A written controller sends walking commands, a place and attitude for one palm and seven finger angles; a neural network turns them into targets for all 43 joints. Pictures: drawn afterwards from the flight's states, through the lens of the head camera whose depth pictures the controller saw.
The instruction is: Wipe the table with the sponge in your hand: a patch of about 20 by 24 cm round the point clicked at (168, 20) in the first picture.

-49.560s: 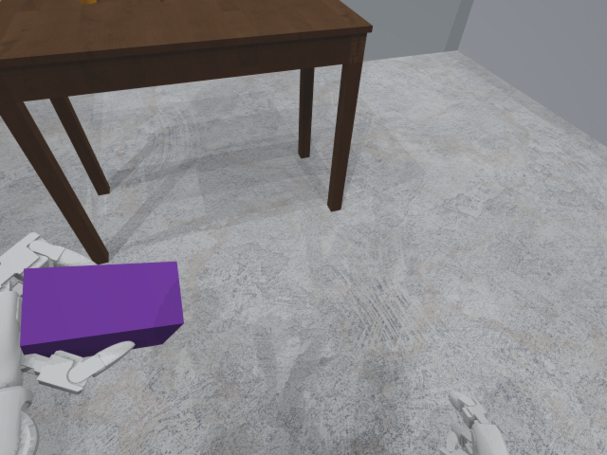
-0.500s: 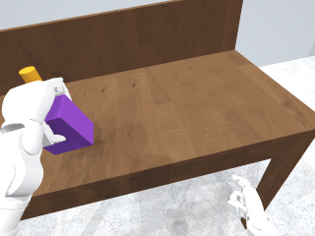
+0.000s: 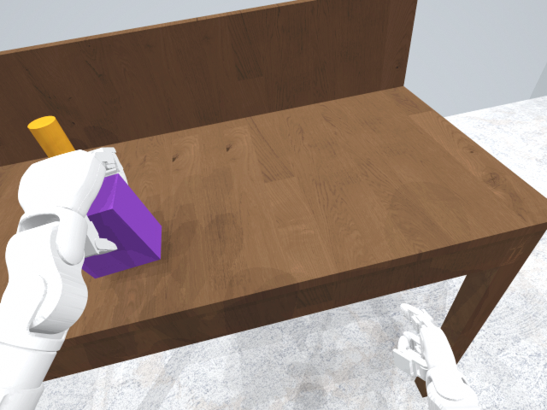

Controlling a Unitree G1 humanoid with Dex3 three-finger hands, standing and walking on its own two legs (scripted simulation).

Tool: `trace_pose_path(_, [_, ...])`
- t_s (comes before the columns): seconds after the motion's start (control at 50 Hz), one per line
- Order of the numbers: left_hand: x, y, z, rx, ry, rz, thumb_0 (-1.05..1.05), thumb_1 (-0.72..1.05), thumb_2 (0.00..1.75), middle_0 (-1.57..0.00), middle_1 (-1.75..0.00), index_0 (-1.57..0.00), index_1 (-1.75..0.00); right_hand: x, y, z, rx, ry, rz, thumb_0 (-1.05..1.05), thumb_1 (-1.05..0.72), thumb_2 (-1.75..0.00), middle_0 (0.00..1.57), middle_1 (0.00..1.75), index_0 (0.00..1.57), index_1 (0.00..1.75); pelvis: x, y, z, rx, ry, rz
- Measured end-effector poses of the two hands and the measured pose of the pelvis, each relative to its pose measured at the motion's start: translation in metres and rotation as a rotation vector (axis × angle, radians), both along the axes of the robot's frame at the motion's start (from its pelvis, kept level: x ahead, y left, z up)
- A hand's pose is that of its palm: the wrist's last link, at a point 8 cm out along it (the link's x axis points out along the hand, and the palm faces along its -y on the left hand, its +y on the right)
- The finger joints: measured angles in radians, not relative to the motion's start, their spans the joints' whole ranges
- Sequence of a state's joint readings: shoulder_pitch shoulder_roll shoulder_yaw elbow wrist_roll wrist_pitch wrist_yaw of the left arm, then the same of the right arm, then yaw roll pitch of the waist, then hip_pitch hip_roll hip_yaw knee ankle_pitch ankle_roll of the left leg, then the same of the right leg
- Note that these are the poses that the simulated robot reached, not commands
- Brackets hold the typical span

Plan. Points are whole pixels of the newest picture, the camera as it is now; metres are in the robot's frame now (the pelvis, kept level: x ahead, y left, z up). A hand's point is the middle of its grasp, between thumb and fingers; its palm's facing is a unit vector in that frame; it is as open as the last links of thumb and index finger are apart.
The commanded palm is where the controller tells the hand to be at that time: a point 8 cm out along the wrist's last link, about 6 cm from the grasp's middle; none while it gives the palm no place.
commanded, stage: move the sponge above the wiping area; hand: left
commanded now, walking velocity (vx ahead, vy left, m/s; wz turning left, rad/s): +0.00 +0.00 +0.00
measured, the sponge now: (114, 237) +0.28 +0.29 +0.14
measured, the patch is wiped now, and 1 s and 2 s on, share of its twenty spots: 0.00 0.00 0.00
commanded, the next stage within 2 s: none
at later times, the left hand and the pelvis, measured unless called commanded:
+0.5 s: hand (110, 206) +0.29 +0.28 +0.20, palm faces +0.15 -0.03 -0.99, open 10.3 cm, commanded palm +0.24 +0.27 +0.26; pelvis +0.00 +0.00 +0.00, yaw +0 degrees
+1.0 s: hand (114, 203) +0.30 +0.27 +0.20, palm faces +0.16 -0.03 -0.99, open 10.3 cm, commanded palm +0.25 +0.27 +0.26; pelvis +0.01 +0.00 +0.00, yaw +0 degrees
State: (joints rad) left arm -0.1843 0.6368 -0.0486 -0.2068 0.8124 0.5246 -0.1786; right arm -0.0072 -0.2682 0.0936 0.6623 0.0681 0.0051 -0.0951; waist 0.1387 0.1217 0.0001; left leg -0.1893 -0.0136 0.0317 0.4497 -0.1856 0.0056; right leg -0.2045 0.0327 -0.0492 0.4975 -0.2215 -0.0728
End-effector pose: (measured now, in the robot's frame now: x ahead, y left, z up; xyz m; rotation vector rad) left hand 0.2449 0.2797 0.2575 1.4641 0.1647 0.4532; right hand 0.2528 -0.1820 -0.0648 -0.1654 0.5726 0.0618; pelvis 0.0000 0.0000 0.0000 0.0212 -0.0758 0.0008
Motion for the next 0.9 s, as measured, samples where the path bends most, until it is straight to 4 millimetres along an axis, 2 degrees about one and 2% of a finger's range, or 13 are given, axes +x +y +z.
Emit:
trace_pose_path(0.46, [0.015,-0.01,-0.01,0.017,0.048,-0.034,0.0,-0.56,1.05,-0.74,-1.34,-0.74,-1.37,0.004,-0.005,-0.001,0.004,0.006,-0.011,0.02,-0.9,-0.89,0.2,0.3,0.2,0.3,0.005,0.0,0.001,0.002,0.006,0.002])
trace_pose_path(0.74, [0.027,-0.004,-0.017,0.023,0.073,-0.017,0.0,-0.56,1.05,-0.74,-1.34,-0.74,-1.37,0.002,-0.007,-0.002,-0.005,0.015,-0.018,0.02,-0.9,-0.89,0.2,0.3,0.2,0.3,0.007,-0.001,0.001,0.0,0.01,0.005])
trace_pose_path(0.9, [0.026,-0.006,-0.016,0.02,0.061,-0.041,0.0,-0.56,1.05,-0.74,-1.34,-0.74,-1.37,0.001,-0.012,-0.003,-0.013,0.02,-0.03,0.02,-0.9,-0.89,0.2,0.3,0.2,0.3,0.009,0.001,0.002,-0.001,0.009,0.002])
